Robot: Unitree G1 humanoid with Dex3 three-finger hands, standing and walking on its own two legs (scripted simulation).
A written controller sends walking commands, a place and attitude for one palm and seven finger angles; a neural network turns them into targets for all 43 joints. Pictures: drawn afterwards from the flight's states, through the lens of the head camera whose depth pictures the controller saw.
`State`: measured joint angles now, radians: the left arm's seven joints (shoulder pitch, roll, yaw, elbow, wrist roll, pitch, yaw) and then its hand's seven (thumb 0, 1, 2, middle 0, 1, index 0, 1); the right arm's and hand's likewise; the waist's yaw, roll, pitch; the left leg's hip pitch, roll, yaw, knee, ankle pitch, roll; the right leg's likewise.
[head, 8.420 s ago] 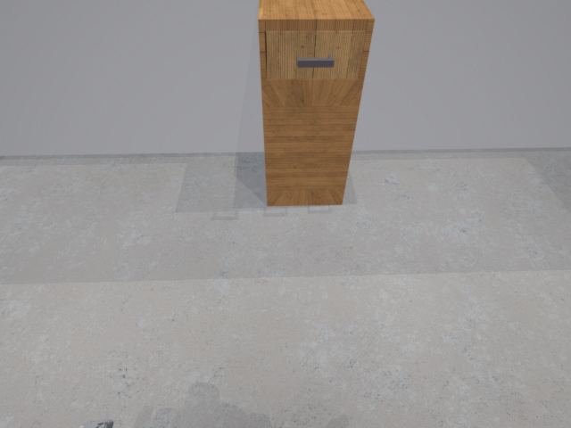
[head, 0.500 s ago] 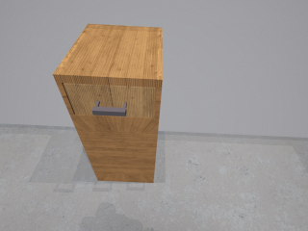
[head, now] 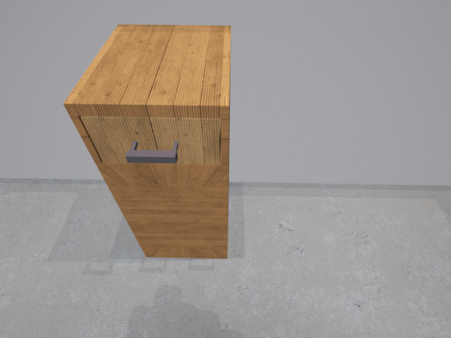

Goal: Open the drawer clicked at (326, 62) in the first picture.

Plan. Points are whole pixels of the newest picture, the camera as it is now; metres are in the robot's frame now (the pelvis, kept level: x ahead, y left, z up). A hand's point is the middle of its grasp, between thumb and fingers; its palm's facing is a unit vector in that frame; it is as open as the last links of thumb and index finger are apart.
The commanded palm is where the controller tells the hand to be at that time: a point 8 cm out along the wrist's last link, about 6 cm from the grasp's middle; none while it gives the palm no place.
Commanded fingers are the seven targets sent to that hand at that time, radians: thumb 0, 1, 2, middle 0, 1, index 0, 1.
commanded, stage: look again from close up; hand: left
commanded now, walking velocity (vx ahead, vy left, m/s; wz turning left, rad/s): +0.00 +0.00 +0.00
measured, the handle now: (153, 150) +0.54 +0.21 -0.02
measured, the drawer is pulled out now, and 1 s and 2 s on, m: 0.00 0.00 0.00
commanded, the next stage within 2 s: shuffle to correct the standing spot in 0.42 s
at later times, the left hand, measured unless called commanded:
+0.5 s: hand out of the picture +0.02 +0.28 -0.16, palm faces -0.02 -0.96 -0.29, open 7.4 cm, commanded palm none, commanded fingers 0.00 0.90 0.90 -0.20 -0.30 -0.20 -0.30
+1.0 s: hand out of the picture -0.02 +0.16 -0.18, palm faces +0.06 -0.99 -0.13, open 7.4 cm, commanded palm none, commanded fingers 0.00 0.90 0.90 -0.20 -0.30 -0.20 -0.30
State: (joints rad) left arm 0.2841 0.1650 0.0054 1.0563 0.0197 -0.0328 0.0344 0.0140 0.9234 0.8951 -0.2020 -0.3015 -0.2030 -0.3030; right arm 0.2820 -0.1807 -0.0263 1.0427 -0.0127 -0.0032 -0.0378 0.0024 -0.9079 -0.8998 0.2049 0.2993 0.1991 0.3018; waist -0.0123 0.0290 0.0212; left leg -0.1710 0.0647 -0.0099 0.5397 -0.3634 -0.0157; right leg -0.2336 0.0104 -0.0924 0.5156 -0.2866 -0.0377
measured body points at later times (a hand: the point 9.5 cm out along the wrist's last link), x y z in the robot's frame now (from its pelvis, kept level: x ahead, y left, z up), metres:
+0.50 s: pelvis -0.04 +0.06 +0.01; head -0.05 +0.06 +0.46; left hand +0.02 +0.33 -0.14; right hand +0.03 -0.21 -0.13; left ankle -0.05 +0.15 -0.73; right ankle -0.01 -0.10 -0.73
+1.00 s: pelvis +0.03 +0.02 -0.01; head +0.05 +0.03 +0.44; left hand -0.02 +0.21 -0.17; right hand -0.02 -0.21 -0.16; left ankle -0.02 +0.13 -0.73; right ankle -0.01 -0.10 -0.73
